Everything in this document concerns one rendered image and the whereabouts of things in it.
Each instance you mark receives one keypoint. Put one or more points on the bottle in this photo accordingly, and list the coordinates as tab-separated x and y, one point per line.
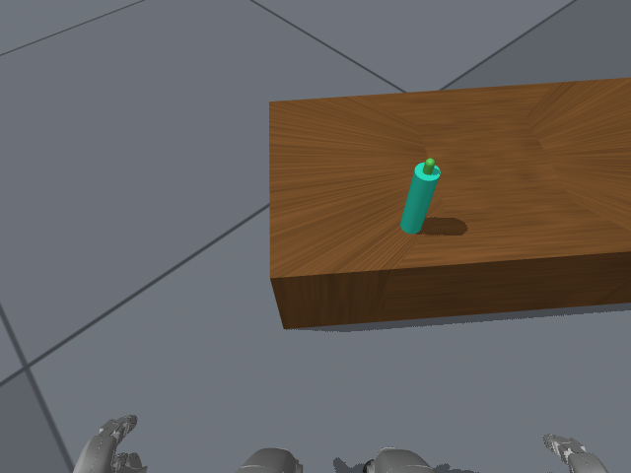
422	187

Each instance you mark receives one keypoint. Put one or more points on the right robot hand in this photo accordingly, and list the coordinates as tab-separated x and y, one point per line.
574	455

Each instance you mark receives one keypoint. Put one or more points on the left robot hand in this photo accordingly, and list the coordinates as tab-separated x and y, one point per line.
98	455

